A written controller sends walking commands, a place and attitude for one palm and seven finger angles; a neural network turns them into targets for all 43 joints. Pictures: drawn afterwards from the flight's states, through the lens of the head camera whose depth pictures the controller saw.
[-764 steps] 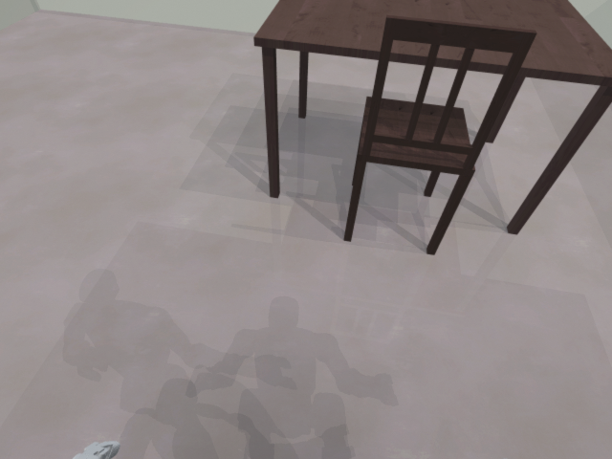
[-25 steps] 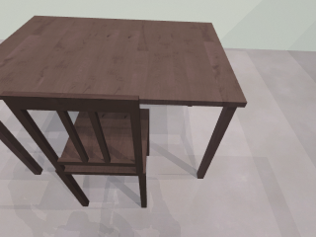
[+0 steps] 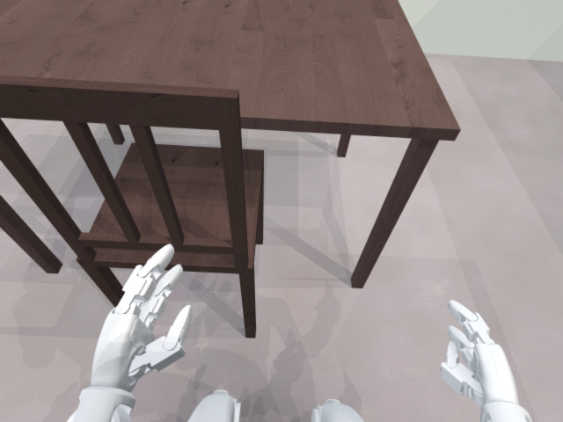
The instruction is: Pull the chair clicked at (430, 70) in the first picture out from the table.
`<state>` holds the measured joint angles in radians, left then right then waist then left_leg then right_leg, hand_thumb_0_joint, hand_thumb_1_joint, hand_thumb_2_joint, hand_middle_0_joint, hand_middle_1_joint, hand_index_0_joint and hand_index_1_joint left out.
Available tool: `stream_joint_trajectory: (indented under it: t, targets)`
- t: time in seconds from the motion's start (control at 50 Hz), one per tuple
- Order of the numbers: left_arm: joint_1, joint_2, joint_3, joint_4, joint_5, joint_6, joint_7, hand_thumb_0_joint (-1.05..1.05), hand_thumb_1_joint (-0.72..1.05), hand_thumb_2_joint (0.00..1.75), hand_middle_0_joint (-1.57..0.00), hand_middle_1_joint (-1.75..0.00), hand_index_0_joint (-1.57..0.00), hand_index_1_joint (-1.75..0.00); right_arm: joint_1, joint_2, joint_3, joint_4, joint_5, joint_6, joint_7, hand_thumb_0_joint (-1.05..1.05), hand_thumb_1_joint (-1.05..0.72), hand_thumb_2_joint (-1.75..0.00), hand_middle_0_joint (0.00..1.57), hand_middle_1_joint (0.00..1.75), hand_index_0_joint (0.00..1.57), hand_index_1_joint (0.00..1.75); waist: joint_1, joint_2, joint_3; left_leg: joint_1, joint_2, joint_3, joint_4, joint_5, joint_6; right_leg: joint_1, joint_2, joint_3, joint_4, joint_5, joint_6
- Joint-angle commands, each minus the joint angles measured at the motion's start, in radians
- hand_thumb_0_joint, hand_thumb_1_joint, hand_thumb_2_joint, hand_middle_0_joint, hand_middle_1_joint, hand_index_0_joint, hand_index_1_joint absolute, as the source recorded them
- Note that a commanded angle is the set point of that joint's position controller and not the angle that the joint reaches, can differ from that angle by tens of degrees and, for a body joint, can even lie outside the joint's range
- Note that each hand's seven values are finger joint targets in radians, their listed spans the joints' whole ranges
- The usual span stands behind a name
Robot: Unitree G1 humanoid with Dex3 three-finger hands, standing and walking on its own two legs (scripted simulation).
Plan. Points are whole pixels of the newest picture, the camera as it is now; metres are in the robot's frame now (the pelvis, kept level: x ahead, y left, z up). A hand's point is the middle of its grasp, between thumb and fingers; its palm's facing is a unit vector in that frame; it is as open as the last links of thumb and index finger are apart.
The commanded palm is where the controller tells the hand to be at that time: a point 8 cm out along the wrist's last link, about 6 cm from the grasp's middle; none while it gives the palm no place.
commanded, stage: raise the hand toward the chair's back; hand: left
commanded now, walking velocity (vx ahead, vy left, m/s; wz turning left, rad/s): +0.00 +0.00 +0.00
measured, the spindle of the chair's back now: (109, 190) +0.46 +0.33 +0.02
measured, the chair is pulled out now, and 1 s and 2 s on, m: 0.00 0.00 0.00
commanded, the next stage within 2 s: aim the fingers beside a spindle in 1.72 s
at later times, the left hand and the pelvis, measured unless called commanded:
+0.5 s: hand (143, 344) +0.21 +0.19 +0.04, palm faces +0.05 -1.00 -0.06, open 13.2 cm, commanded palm +0.17 +0.24 +0.05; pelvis -0.01 -0.01 -0.02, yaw +1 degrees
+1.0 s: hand (122, 326) +0.23 +0.21 +0.05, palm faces +0.05 -1.00 -0.06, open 16.7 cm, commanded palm +0.20 +0.27 +0.06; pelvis +0.00 +0.01 +0.00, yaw +1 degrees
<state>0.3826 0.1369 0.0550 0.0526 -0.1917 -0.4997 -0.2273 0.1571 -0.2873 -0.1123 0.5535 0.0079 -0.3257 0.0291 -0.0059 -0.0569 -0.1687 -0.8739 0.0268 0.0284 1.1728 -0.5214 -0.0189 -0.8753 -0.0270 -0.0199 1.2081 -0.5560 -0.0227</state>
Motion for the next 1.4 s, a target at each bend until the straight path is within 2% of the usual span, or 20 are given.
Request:
stream_joint_trajectory:
  t: [0.0, 0.02, 0.08, 0.12, 0.16, 0.24, 0.28, 0.3, 0.34, 0.4, 0.42, 0.5, 0.6, 0.66, 0.8, 1.1, 1.16, 1.2, 1.3, 1.38]
  targets:
    - [0.122, 0.194, 0.16, -0.369, -0.038, 0.047, 0.05, 0.0, 0.43, 0.7, -0.15, -0.23, -0.15, -0.23, -0.058, -0.073, 0.002, -0.24, 0.005, 0.017, -0.028, 0.0, -0.9, -0.9, 0.2, 0.3, 0.2, 0.3, 0.074, 0.063, -0.143, -0.015, -0.053, -0.008, -0.076, 0.129, 0.048, 0.099, 0.028, 0.065, -0.177, 0.094, -0.011]
    - [0.103, 0.183, 0.152, -0.431, -0.037, 0.045, 0.064, 0.0, 0.41, 0.69, -0.15, -0.22, -0.15, -0.22, -0.028, -0.063, 0.003, -0.233, 0.004, 0.024, -0.037, 0.0, -0.9, -0.9, 0.2, 0.3, 0.2, 0.3, 0.062, 0.092, -0.204, 0.02, -0.043, -0.015, -0.056, 0.191, 0.048, 0.113, 0.027, 0.064, -0.162, 0.187, -0.004]
    - [0.0, 0.175, 0.11, -0.567, -0.053, -0.025, 0.054, 0.0, 0.34, 0.66, -0.14, -0.21, -0.14, -0.21, 0.006, -0.058, 0.016, -0.19, -0.007, 0.017, -0.056, 0.0, -0.9, -0.9, 0.2, 0.3, 0.2, 0.3, 0.008, 0.146, -0.235, 0.071, -0.034, -0.048, 0.005, 0.298, 0.048, 0.061, 0.038, 0.04, -0.119, 0.341, 0.002]
    - [-0.055, 0.146, 0.055, -0.527, -0.06, -0.057, 0.014, 0.0, 0.29, 0.64, -0.14, -0.2, -0.14, -0.2, 0.012, -0.065, 0.024, -0.147, -0.009, -0.003, -0.067, 0.0, -0.9, -0.9, 0.2, 0.3, 0.2, 0.3, -0.038, 0.11, -0.188, 0.047, -0.028, -0.067, 0.036, 0.277, 0.052, -0.008, 0.047, 0.03, -0.117, 0.312, 0.008]
    - [-0.047, 0.136, 0.042, -0.454, -0.073, -0.049, -0.039, 0.0, 0.25, 0.62, -0.13, -0.2, -0.13, -0.2, 0.009, -0.071, 0.032, -0.124, -0.004, -0.018, -0.078, 0.0, -0.9, -0.9, 0.2, 0.3, 0.2, 0.3, -0.044, 0.084, -0.166, -0.006, -0.023, -0.074, 0.047, 0.211, 0.049, -0.034, 0.046, 0.03, -0.125, 0.22, 0.008]
    - [-0.004, 0.197, 0.12, -0.364, -0.097, 0.077, -0.092, 0.0, 0.15, 0.58, -0.13, -0.18, -0.13, -0.18, -0.012, -0.068, 0.037, -0.127, 0.021, -0.019, -0.104, 0.0, -0.9, -0.9, 0.2, 0.3, 0.2, 0.3, 0.002, 0.038, -0.213, -0.056, -0.026, -0.067, 0.019, 0.122, 0.045, 0.039, 0.029, 0.069, -0.186, 0.062, 0.013]
    - [0.019, 0.214, 0.169, -0.347, -0.102, 0.142, -0.077, 0.0, 0.11, 0.56, -0.12, -0.18, -0.12, -0.18, -0.024, -0.057, 0.037, -0.13, 0.024, -0.01, -0.112, 0.0, -0.9, -0.9, 0.2, 0.3, 0.2, 0.3, 0.026, 0.016, -0.241, -0.052, -0.03, -0.063, 0.002, 0.132, 0.043, 0.093, 0.021, 0.078, -0.202, 0.062, 0.018]
    - [0.037, 0.25, 0.229, -0.337, -0.104, 0.164, -0.057, 0.0, 0.08, 0.55, -0.12, -0.17, -0.12, -0.17, -0.041, -0.051, 0.036, -0.133, 0.026, -0.004, -0.115, 0.0, -0.9, -0.9, 0.2, 0.3, 0.2, 0.3, 0.054, 0.016, -0.273, -0.056, -0.033, -0.059, 0.0, 0.146, 0.041, 0.125, 0.021, 0.084, -0.2, 0.061, 0.019]
    - [0.023, 0.226, 0.229, -0.381, -0.115, 0.171, -0.027, 0.0, 0.04, 0.53, -0.11, -0.16, -0.11, -0.16, -0.037, -0.036, 0.039, -0.136, 0.024, -0.005, -0.114, 0.0, -0.9, -0.9, 0.2, 0.3, 0.2, 0.3, 0.056, 0.02, -0.281, -0.037, -0.034, -0.057, -0.012, 0.172, 0.038, 0.152, 0.015, 0.08, -0.204, 0.106, 0.023]
    - [0.009, 0.22, 0.228, -0.374, -0.106, 0.138, 0.015, 0.0, -0.03, 0.5, -0.11, -0.15, -0.11, -0.15, -0.04, -0.034, 0.041, -0.12, 0.02, -0.013, -0.113, 0.0, -0.9, -0.9, 0.2, 0.3, 0.2, 0.3, 0.054, 0.008, -0.236, -0.031, -0.032, -0.065, -0.036, 0.172, 0.036, 0.118, 0.028, 0.048, -0.197, 0.103, 0.018]
    - [0.016, 0.188, 0.189, -0.367, -0.102, 0.123, 0.019, 0.0, -0.06, 0.49, -0.1, -0.15, -0.1, -0.15, -0.033, -0.035, 0.041, -0.12, 0.019, -0.017, -0.111, 0.0, -0.9, -0.9, 0.2, 0.3, 0.2, 0.3, 0.039, 0.01, -0.203, -0.032, -0.031, -0.064, -0.041, 0.156, 0.035, 0.097, 0.027, 0.047, -0.203, 0.088, 0.019]
    - [0.01, 0.202, 0.175, -0.335, -0.088, 0.083, 0.024, 0.0, -0.15, 0.45, -0.1, -0.14, -0.1, -0.14, -0.028, -0.049, 0.039, -0.114, 0.019, -0.027, -0.11, 0.0, -0.9, -0.9, 0.2, 0.3, 0.2, 0.3, 0.031, 0.033, -0.158, -0.039, -0.031, -0.063, -0.061, 0.112, 0.035, 0.063, 0.03, 0.047, -0.214, 0.021, 0.012]
    - [-0.008, 0.227, 0.194, -0.335, -0.084, 0.079, 0.032, 0.0, -0.27, 0.4, -0.08, -0.12, -0.08, -0.12, -0.014, -0.063, 0.037, -0.112, 0.019, -0.03, -0.113, 0.0, -0.9, -0.9, 0.2, 0.3, 0.2, 0.3, 0.026, 0.068, -0.158, -0.009, -0.032, -0.064, -0.09, 0.103, 0.037, 0.056, 0.037, 0.026, -0.214, 0.029, 0.007]
    - [-0.021, 0.228, 0.194, -0.384, -0.085, 0.067, 0.042, 0.0, -0.34, 0.37, -0.08, -0.11, -0.08, -0.11, -0.005, -0.068, 0.037, -0.115, 0.011, -0.032, -0.111, 0.0, -0.9, -0.9, 0.2, 0.3, 0.2, 0.3, 0.027, 0.113, -0.209, 0.052, -0.031, -0.066, -0.105, 0.154, 0.037, 0.073, 0.041, -0.002, -0.193, 0.114, 0.004]
    - [-0.026, 0.222, 0.193, -0.337, -0.082, 0.085, 0.024, 0.0, -0.5, 0.3, -0.06, -0.08, -0.06, -0.08, 0.003, -0.072, 0.044, -0.112, 0.009, -0.016, -0.104, 0.0, -0.9, -0.9, 0.2, 0.3, 0.2, 0.3, 0.016, 0.119, -0.191, 0.089, -0.028, -0.077, -0.129, 0.193, 0.033, 0.073, 0.056, -0.032, -0.188, 0.173, 0.002]
    - [-0.136, 0.278, 0.257, -0.306, -0.104, 0.139, -0.034, 0.0, -0.5, 0.3, -0.06, -0.08, -0.06, -0.08, 0.013, -0.083, 0.061, -0.113, 0.008, -0.002, -0.112, 0.0, -0.9, -0.9, 0.2, 0.3, 0.2, 0.3, 0.018, 0.122, -0.236, 0.143, -0.028, -0.081, -0.136, 0.273, 0.026, 0.118, 0.058, -0.036, -0.193, 0.26, 0.002]
    - [-0.16, 0.259, 0.243, -0.279, -0.116, 0.148, -0.048, 0.0, -0.5, 0.3, -0.06, -0.08, -0.06, -0.08, 0.015, -0.084, 0.064, -0.108, 0.011, -0.001, -0.111, 0.0, -0.9, -0.9, 0.2, 0.3, 0.2, 0.3, 0.006, 0.103, -0.201, 0.132, -0.029, -0.081, -0.145, 0.251, 0.025, 0.121, 0.056, -0.035, -0.21, 0.252, 0.005]
    - [-0.174, 0.29, 0.268, -0.286, -0.113, 0.151, -0.048, 0.0, -0.5, 0.3, -0.06, -0.08, -0.06, -0.08, 0.016, -0.09, 0.064, -0.107, 0.011, -0.003, -0.114, 0.0, -0.9, -0.9, 0.2, 0.3, 0.2, 0.3, 0.014, 0.127, -0.221, 0.141, -0.028, -0.08, -0.145, 0.269, 0.025, 0.128, 0.057, -0.033, -0.207, 0.262, 0.003]
    - [-0.135, 0.272, 0.273, -0.255, -0.128, 0.152, -0.051, 0.0, -0.5, 0.3, -0.06, -0.08, -0.06, -0.08, 0.022, -0.088, 0.058, -0.105, 0.009, -0.003, -0.109, 0.0, -0.9, -0.9, 0.2, 0.3, 0.2, 0.3, 0.02, 0.086, -0.23, 0.131, -0.031, -0.075, -0.147, 0.296, 0.024, 0.166, 0.057, -0.03, -0.211, 0.3, 0.005]
    - [-0.159, 0.27, 0.259, -0.26, -0.121, 0.136, -0.046, 0.0, -0.5, 0.3, -0.06, -0.08, -0.06, -0.08, 0.018, -0.09, 0.058, -0.106, 0.009, -0.004, -0.103, 0.0, -0.9, -0.9, 0.2, 0.3, 0.2, 0.3, 0.012, 0.112, -0.2, 0.119, -0.03, -0.069, -0.149, 0.26, 0.022, 0.143, 0.052, -0.025, -0.217, 0.265, 0.006]
